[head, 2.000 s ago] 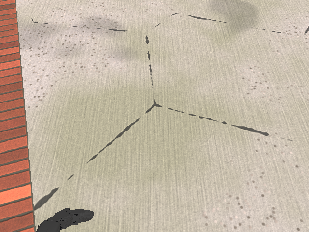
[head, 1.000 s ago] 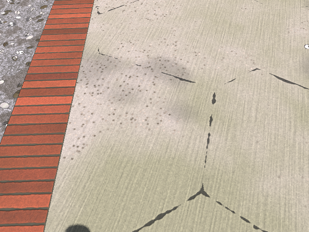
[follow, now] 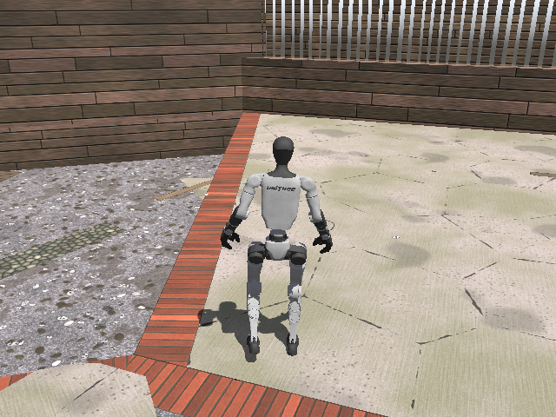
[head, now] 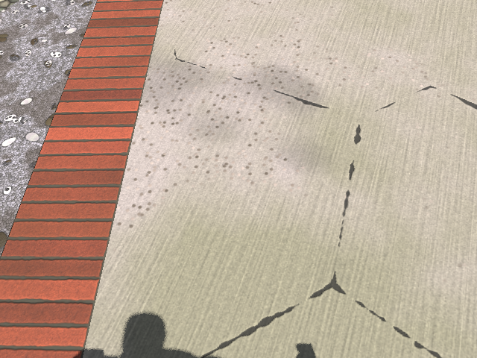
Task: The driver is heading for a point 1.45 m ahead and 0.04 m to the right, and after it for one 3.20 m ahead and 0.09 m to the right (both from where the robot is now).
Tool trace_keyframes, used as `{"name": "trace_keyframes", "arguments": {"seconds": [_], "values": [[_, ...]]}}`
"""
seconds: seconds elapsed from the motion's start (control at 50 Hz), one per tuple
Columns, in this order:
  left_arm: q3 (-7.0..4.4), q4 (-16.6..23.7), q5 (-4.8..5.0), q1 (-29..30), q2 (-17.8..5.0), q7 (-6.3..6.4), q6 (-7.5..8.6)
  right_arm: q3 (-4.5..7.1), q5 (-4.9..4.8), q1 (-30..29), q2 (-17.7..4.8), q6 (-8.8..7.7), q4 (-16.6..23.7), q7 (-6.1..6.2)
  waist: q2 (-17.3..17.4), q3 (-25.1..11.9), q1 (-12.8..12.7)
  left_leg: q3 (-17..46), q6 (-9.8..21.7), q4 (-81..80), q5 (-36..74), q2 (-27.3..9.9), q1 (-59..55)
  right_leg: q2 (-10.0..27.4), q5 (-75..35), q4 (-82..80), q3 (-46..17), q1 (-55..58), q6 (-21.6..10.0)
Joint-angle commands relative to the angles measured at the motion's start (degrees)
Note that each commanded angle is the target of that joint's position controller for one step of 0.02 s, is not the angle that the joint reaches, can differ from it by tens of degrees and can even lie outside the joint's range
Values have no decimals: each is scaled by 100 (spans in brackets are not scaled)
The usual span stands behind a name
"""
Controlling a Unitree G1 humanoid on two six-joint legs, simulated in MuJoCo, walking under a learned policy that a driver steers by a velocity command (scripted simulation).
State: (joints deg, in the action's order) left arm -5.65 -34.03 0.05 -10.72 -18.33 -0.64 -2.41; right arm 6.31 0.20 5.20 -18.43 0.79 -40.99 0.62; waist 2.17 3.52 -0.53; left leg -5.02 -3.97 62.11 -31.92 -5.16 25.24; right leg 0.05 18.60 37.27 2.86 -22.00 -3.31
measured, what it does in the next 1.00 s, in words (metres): walks ahead: left foot, then right foot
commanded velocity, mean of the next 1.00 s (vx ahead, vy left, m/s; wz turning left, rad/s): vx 0.36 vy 0.00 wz -0.19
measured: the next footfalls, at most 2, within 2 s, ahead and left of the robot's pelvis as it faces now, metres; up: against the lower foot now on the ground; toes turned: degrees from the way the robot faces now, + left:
left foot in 0.46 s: +0.17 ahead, +0.09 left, +0.00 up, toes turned -35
right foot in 0.78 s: +0.13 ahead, -0.17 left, +0.00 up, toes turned -15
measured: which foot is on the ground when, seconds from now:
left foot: up 0.00-0.44, down 0.46-0.76, up 0.78-1.00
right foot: down 0.00-0.46, up 0.48-0.76, down 0.78-1.00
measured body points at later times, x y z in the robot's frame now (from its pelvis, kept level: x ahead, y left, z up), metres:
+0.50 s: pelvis +0.06 +0.01 +0.01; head +0.08 +0.01 +0.45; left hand +0.36 +0.19 -0.06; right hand +0.08 -0.32 -0.08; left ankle +0.14 +0.11 -0.73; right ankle +0.01 -0.08 -0.71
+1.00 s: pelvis +0.23 -0.05 +0.01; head +0.25 -0.06 +0.46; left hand +0.32 +0.22 -0.10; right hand +0.36 -0.36 -0.08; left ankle +0.31 +0.06 -0.64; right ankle +0.09 -0.16 -0.73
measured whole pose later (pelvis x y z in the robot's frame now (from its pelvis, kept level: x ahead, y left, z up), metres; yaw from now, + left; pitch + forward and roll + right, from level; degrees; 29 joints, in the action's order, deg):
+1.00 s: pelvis +0.23 -0.05 +0.01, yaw -9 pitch +4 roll -2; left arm -2.5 -41.9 -2.4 -22.8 -17.2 0.6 4.9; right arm 4.8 2.0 9.4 -19.6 0.8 -38.7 -5.2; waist 2.6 -2.2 -2.8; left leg 0.8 2.0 67.5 -11.5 -2.3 43.1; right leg 0.9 19.3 16.2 6.8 -0.2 1.5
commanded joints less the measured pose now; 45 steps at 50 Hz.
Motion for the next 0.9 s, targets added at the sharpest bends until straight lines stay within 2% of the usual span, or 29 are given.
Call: {"name": "trace_keyframes", "arguments": {"seconds": [0.02, 0.04, 0.08, 0.12, 0.18, 0.28, 0.34, 0.42, 0.44, 0.46, 0.48, 0.5, 0.52, 0.54, 0.58, 0.6, 0.64, 0.66, 0.68, 0.7, 0.72, 0.74, 0.76, 0.78, 0.8, 0.82, 0.84, 0.86, 0.9], "values": [[-296, 326, 138, -320, -1083, 88, 253, 58, 25, -682, -431, -203, 721, 106, -529, -1021, -114, 1016, 131, 881, 356, 225, 2085, 1561, -2832, -1664, -2586, 2254, -1290], [-238, 420, 184, 14, -962, 151, 211, 99, 72, -556, -544, -196, 690, 142, -619, -935, 66, 1064, 147, 620, 719, 225, 1836, 1408, -2792, -1684, -2416, 1910, -1142], [-209, 540, 101, 179, -949, 228, 169, 87, 81, -323, -480, -197, 569, 109, -675, -1059, 187, 1039, 97, 400, 1171, 440, 1437, 1166, -3022, -1684, -2264, 1673, -1055], [-235, 535, 106, 59, -1027, 270, 160, 35, 49, -285, -352, -196, 498, 101, -609, -1113, 150, 1087, 13, -133, 1387, 609, 1323, 1024, -2914, -1645, -2297, 1669, -999], [-260, 552, 133, 10, -1103, 319, 111, 1, 13, -397, -310, -187, 493, 104, -802, -1018, 87, 1211, -97, -875, 1518, 788, 1245, 877, -2236, -1614, -2588, 1557, -938], [-266, 656, 113, 118, -1120, 321, 31, 9, -24, -565, -361, -245, 483, 56, -1076, -886, -9, 1377, -91, -1714, 1546, 965, 855, 669, -1611, -1456, -3167, 1262, -795], [-265, 714, 116, 167, -1122, 296, -8, 26, -42, -583, -420, -335, 484, 12, -1224, -961, -67, 1452, -16, -2173, 1446, 1023, 560, 608, -2077, -1226, -3519, 1372, -767], [-158, 777, 132, 398, -960, 254, -34, 54, -27, -137, -524, -413, 346, -89, -1275, -1180, 43, 1218, 183, -3316, 1899, 856, -520, 471, -2790, -759, -3544, 1352, -619], [-98, 745, 155, 371, -863, 244, -35, 50, -23, 78, -512, -425, 292, -115, -1087, -1322, 155, 1153, 295, -3875, 2468, 747, -1295, 297, -1596, -728, -3417, 968, -513], [74, 649, 61, 36, -419, 220, -15, 28, 33, 194, -553, -412, 310, -121, -366, -1515, 79, 1841, 574, -4107, 2077, 61, -2115, -79, 636, -207, -2947, 397, -297], [222, 595, -13, -358, -48, 174, 48, 36, 106, 556, -765, -383, 259, -116, 733, -1309, -50, 3137, 1179, -4593, 98, -702, -2583, -891, 2026, 935, -1874, -663, 17], [169, 727, 135, -94, -307, 192, 183, 104, 142, 994, -1013, -444, 90, -173, 1476, -681, 167, 5075, 1988, -5400, -1989, -1380, -2194, -790, 1954, 2042, -1581, -1745, 188], [64, 683, 154, 149, -760, 196, 292, 54, -3, 813, -866, -491, 178, -153, 1043, -68, 166, 5126, 2035, -5450, -2006, -1420, -1806, -391, 1397, 2389, -1461, -2038, 246], [21, 618, 47, 266, -892, 166, 391, 10, -107, 763, -788, -475, 201, -94, 742, 33, 146, 4656, 1858, -5377, -1490, -1202, -1666, -161, 922, 2392, -1202, -1974, 320], [89, 625, -97, 517, -629, 99, 609, -34, -190, 1038, -810, -444, 213, -35, 426, -97, 276, 4024, 1615, -5347, -633, -740, -1649, -17, 305, 2018, -950, -1691, 399], [141, 624, -114, 660, -447, 77, 714, -51, -194, 1173, -798, -432, 210, -6, 394, -149, 321, 3675, 1521, -5363, -194, -495, -1518, -42, 73, 1669, -768, -1371, 429], [238, 620, -46, 820, -115, 74, 859, -56, -215, 1323, -758, -399, 223, 50, 594, -192, 331, 3202, 1472, -5318, 363, -106, -1159, -273, 23, 669, -479, -624, 509], [314, 509, -465, 547, -143, -136, 606, 113, 200, 1236, -1185, -257, -11, -118, 588, -213, 177, 2786, 1360, -5075, 325, 327, -775, -482, 480, 254, -217, -52, 507], [295, 501, -389, 526, -55, -185, 509, 152, 184, 1193, -1148, -165, 32, -176, 788, -177, 155, 2682, 1386, -5004, 392, 456, -464, -608, 677, -176, -99, 388, 532], [300, 494, -252, 503, -36, -138, 468, 135, 148, 1152, -1022, -112, 49, -212, 838, -150, 115, 2773, 1407, -4907, 507, 465, -260, -669, 454, -587, -54, 760, 570], [296, 404, -155, 270, -4, -41, 473, 109, 104, 1057, -884, -88, 82, -230, 758, -177, -63, 2868, 1340, -4719, 536, 478, -4, -639, -307, -1235, -84, 1360, 564], [247, 284, -127, 37, -173, 83, 512, 87, 75, 1043, -734, -104, 84, -217, 556, -238, -189, 2881, 1205, -4396, 569, 553, 395, -497, -695, -1611, -212, 2127, 494], [170, 153, -129, -496, -464, 192, 582, 62, 36, 864, -577, -169, 169, -206, 331, -472, -473, 2708, 999, -3778, 389, 663, 1230, -26, -573, -1510, -519, 3289, 379], [64, 76, -210, -1214, -925, 284, 651, -69, -51, 810, -105, -269, 348, -207, -649, -1026, -795, 2021, 785, -2232, -47, 1015, 1869, 1354, 948, -1963, -1860, 4178, 152], [-126, 42, -343, -1151, -1661, 343, 593, -199, -147, 517, 138, -338, 739, -203, -1686, -1070, -746, 1237, 656, -966, 248, 1084, 2861, 2705, 2697, -2667, -3861, 3895, -403], [-99, 10, -378, -913, -1287, 306, 594, -161, -5, 146, -274, -297, 826, -212, -1010, -812, -678, 1129, 666, -202, 747, 370, 2991, 2749, 2834, -2556, -4015, 3319, -644], [57, 21, -338, -743, -823, 238, 637, -113, 87, 143, -368, -272, 735, -280, -709, -524, -523, 1113, 660, 60, 1093, 339, 3002, 2322, 2410, -2507, -3330, 3040, -539], [132, 4, -316, -659, -607, 188, 662, -98, 133, 404, -367, -239, 597, -365, -719, -452, -366, 1040, 611, 158, 1302, 276, 2813, 2001, 1920, -2605, -2677, 2813, -387], [175, -181, -256, -806, -543, 192, 713, -85, 199, 436, -372, -142, 559, -535, -935, -222, -272, 833, 578, 552, 1615, 166, 2779, 1661, 1173, -2859, -1752, 2539, -279]]}}
Keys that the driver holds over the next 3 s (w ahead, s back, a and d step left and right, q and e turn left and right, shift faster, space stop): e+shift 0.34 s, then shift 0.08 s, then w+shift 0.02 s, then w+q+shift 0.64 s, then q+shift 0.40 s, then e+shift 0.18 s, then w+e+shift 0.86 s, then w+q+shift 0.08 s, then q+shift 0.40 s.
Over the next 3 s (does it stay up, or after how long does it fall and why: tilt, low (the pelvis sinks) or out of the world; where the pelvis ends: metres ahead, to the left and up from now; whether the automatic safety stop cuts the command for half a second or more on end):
stays up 1.51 -0.12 0.01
